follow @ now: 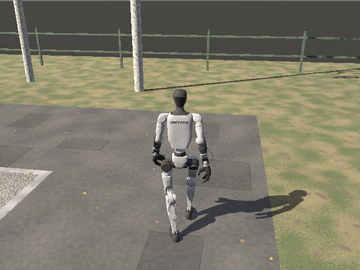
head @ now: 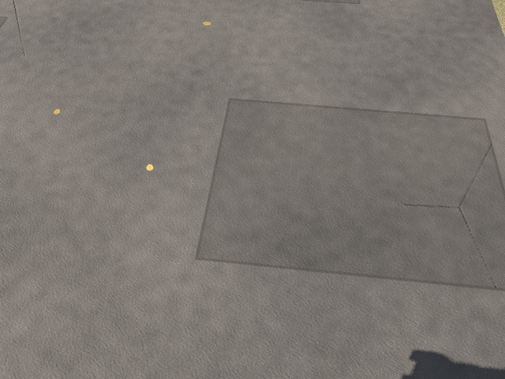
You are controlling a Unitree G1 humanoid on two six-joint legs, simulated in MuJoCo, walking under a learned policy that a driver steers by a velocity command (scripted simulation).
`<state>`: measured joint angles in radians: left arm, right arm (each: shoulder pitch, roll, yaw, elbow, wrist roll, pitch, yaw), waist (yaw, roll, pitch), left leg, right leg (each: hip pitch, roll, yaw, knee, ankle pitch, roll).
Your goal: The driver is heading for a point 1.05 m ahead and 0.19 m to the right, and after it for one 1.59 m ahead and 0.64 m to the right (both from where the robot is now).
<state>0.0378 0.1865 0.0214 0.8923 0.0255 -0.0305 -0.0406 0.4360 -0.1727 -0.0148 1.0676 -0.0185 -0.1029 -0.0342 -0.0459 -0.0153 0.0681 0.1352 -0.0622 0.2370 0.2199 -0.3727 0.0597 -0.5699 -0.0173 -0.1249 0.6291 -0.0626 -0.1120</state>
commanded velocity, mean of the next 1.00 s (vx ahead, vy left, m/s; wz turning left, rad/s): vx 0.43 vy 0.00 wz -0.44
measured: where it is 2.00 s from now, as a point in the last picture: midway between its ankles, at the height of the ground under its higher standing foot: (307, 278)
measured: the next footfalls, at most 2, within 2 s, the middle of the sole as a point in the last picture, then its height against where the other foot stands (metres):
right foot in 0.06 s outside the picture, level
left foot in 0.58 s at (241, 341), level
